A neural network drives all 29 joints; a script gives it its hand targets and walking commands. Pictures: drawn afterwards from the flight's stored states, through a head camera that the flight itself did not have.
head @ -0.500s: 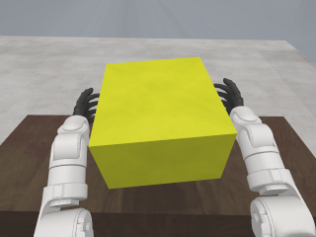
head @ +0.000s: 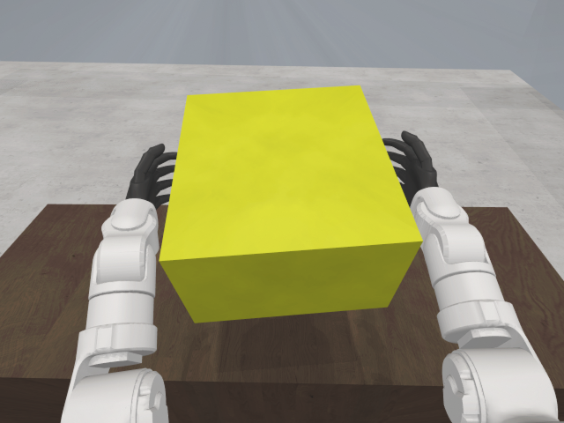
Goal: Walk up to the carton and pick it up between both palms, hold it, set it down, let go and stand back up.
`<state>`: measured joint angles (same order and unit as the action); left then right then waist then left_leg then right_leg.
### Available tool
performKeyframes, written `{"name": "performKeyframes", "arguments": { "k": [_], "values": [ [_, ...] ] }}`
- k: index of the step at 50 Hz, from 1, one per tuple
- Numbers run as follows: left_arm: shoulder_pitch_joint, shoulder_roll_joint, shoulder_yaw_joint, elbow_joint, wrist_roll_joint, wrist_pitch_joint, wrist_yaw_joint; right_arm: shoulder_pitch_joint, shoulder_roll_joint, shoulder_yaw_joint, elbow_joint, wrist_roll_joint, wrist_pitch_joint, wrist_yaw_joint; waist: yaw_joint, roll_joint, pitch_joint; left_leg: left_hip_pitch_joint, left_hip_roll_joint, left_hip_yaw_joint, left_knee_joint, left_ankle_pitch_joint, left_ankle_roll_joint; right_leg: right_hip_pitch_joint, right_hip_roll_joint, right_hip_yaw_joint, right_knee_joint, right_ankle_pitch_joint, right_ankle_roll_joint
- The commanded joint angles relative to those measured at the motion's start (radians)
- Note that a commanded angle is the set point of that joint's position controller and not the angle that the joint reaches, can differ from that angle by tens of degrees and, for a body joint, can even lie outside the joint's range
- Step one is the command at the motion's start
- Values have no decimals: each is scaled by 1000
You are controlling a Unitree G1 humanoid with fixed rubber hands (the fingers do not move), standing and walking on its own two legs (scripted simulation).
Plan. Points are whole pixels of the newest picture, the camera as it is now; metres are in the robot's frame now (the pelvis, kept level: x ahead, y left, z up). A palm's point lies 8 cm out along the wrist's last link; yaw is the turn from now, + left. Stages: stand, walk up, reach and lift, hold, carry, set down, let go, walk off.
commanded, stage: set down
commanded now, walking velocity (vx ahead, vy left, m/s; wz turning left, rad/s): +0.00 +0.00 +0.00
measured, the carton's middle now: (282, 196) +0.41 +0.01 +0.16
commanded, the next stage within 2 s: none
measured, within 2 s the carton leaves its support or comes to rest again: neither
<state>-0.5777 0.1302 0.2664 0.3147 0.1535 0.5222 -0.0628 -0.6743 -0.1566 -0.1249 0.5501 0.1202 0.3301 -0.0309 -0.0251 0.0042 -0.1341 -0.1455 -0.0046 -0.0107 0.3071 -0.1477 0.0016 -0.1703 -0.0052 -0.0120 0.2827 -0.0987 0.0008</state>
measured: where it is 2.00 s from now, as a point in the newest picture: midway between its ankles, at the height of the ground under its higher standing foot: outside the picture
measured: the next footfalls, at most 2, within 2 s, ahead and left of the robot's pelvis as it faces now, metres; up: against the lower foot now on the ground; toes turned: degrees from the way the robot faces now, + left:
none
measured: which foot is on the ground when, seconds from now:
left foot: down 0.00-1.00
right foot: down 0.00-1.00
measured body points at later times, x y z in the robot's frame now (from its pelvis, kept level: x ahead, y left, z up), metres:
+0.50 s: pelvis +0.02 -0.01 +0.00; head +0.00 -0.01 +0.45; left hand +0.38 +0.20 +0.13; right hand +0.41 -0.18 +0.14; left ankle +0.01 +0.12 -0.75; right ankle +0.04 -0.12 -0.75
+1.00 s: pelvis +0.02 -0.01 +0.00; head +0.01 -0.01 +0.45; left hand +0.39 +0.18 +0.11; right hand +0.41 -0.19 +0.12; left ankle +0.01 +0.12 -0.75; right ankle +0.03 -0.12 -0.75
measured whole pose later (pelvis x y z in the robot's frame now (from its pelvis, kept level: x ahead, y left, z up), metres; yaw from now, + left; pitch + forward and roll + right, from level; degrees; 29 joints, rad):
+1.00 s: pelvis +0.02 -0.01 +0.00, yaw +0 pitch +1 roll +0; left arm -0.43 0.04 0.27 0.40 0.14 0.27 0.02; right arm -0.58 -0.15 -0.16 0.74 0.04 -0.01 0.07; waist -0.01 0.00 -0.07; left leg -0.14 0.01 -0.01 0.29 -0.16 -0.01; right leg -0.17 0.01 -0.01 0.28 -0.12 0.00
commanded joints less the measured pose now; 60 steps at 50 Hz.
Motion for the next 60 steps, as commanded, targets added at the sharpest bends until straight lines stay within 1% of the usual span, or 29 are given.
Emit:
{"name": "performKeyframes", "arguments": {
  "k": [1, 3, 4, 7, 8, 10, 12, 13, 14, 19, 20, 22, 24, 25, 26, 27, 31, 34, 38, 41, 42, 46, 47, 51, 53, 54, 55, 58, 60],
  "values": [
    [-559, -499, -230, -35, -49, -87, -162, -658, 464, 224, -155, 3, -148, 175, 22, -56, -168, -17, -12, 25, -113, -16, 37, 242, 30, -43, -47, -81, 17],
    [-501, -502, -251, -118, -75, -114, -145, -634, 484, 276, -209, 24, -187, 180, 58, -72, -239, 6, -7, 37, -92, 72, 28, 276, 47, -53, -35, -1, 19],
    [-583, -536, -311, -175, -101, -139, -135, -622, 497, 275, -190, 35, -201, 180, 25, -65, -294, 32, -8, 27, -78, 115, 14, 279, 48, -49, -24, 34, 15],
    [-548, -550, -346, -196, -126, -169, -103, -637, 473, 315, -208, 48, -248, 189, 40, -21, -352, 62, -2, 14, -56, 176, 1, 263, 54, -53, -18, 69, 0],
    [-499, -572, -401, -242, -151, -181, -95, -589, 489, 347, -293, 49, -261, 181, 43, -47, -380, 90, 5, 19, -40, 264, -5, 285, 61, -57, -9, 148, 6],
    [-499, -586, -420, -280, -155, -192, -86, -496, 493, 366, -237, 36, -256, 160, -5, -52, -398, 132, -1, 13, -7, 386, -23, 321, 61, -50, 0, 271, 18],
    [-475, -576, -443, -322, -161, -207, -74, -481, 499, 426, -284, 65, -260, 160, 16, -40, -439, 161, -4, 8, 27, 518, -27, 328, 75, -49, 26, 379, 25],
    [-429, -582, -457, -340, -152, -199, -75, -423, 493, 420, -254, 53, -254, 159, -1, -27, -420, 186, -6, 4, 42, 577, -37, 316, 72, -47, 19, 392, 16],
    [-476, -604, -490, -408, -164, -208, -68, -495, 490, 444, -311, 92, -274, 160, 10, 19, -451, 174, -7, 1, 52, 612, -46, 337, 69, -45, 29, 427, 17],
    [-449, -612, -570, -487, -191, -214, -43, -436, 516, 496, -426, 98, -289, 139, -4, -5, -498, 216, -8, -18, 91, 703, -59, 324, 78, -38, 37, 485, 19],
    [-440, -615, -574, -528, -200, -216, -40, -434, 488, 479, -434, 99, -295, 149, -16, -5, -509, 233, -7, -18, 84, 687, -59, 312, 79, -46, 30, 464, 14],
    [-420, -576, -529, -365, -158, -201, -36, -404, 476, 426, -303, 55, -274, 148, -10, 14, -387, 168, -10, 3, 45, 542, -52, 294, 69, -39, 10, 386, 5],
    [-492, -579, -518, -394, -170, -219, -45, -452, 489, 445, -358, 40, -297, 151, -4, -13, -416, 137, -16, 13, 22, 452, -36, 331, 52, -39, 9, 386, 22],
    [-483, -566, -476, -336, -147, -212, -39, -423, 463, 383, -233, 3, -283, 168, 6, 12, -371, 123, -8, 12, 0, 397, -47, 262, 50, -51, 1, 249, 10],
    [-470, -584, -499, -346, -152, -218, -42, -481, 464, 399, -331, 11, -303, 167, 11, 2, -387, 127, -9, 20, 1, 379, -43, 272, 62, -55, 3, 261, 11],
    [-469, -532, -418, -198, -120, -205, -49, -444, 453, 344, -197, -23, -274, 173, 7, -18, -258, 63, -9, 21, -39, 256, -20, 237, 46, -43, -24, 175, 22],
    [-527, -517, -354, -125, -80, -221, -54, -453, 427, 232, -82, -73, -298, 207, 27, -9, -194, -10, -3, 45, -107, 34, -2, 191, 35, -55, -31, -33, 17],
    [-532, -491, -265, -39, -47, -229, -57, -496, 419, 180, -30, -91, -310, 242, 71, -41, -152, -67, -3, 53, -136, -99, 32, 181, 25, -57, -24, -157, 12],
    [-616, -538, -308, -96, -74, -294, -20, -590, 456, 198, -46, -103, -389, 277, 115, -28, -247, -82, 6, 69, -132, -50, 20, 215, 24, -64, 0, -94, 16],
    [-569, -526, -299, -14, -79, -327, 4, -619, 435, 225, -70, -93, -421, 286, 132, -36, -257, -100, 1, 67, -120, -17, 22, 208, 28, -53, 3, -62, 13],
    [-552, -503, -261, 53, -55, -321, 0, -572, 425, 185, 18, -117, -409, 285, 119, -45, -192, -116, 1, 72, -124, -51, 26, 210, 25, -54, -2, -95, 15],
    [-483, -530, -289, -35, -50, -345, 16, -521, 417, 234, 5, -84, -438, 287, 147, -30, -271, -46, 14, 66, -103, 92, 12, 236, 34, -57, 1, 30, 9],
    [-473, -519, -277, -25, -41, -349, 17, -484, 405, 210, 60, -95, -435, 280, 120, -29, -212, -48, 7, 69, -100, 86, 8, 238, 33, -61, 1, 27, 16],
    [-419, -532, -322, -72, -54, -357, 18, -440, 400, 232, 36, -95, -448, 262, 104, -22, -263, 8, 15, 57, -70, 210, -14, 232, 41, -69, 4, 108, 8],
    [-355, -552, -316, -121, -60, -349, 16, -413, 376, 233, 4, -83, -454, 253, 102, -38, -266, 28, 12, 58, -34, 330, -20, 244, 48, -70, 16, 197, 4],
    [-363, -535, -308, -110, -55, -357, 19, -440, 371, 259, 8, -79, -460, 248, 125, -39, -302, 28, 5, 48, -32, 357, -18, 256, 42, -56, 15, 232, -2],
    [-369, -559, -340, -190, -68, -376, 31, -421, 376, 282, -3, -43, -477, 253, 123, -12, -358, 71, 19, 44, 6, 498, -36, 250, 57, -68, 39, 313, -2],
    [-305, -593, -408, -262, -91, -383, 45, -391, 381, 320, -67, -42, -501, 237, 101, -44, -456, 192, 25, 30, 70, 689, -55, 219, 68, -74, 37, 421, -2],
    [-326, -636, -467, -324, -98, -403, 66, -351, 398, 357, -53, -21, -509, 235, 109, 30, -487, 239, 31, 22, 98, 798, -84, 185, 74, -76, 41, 421, -15]
  ]
}}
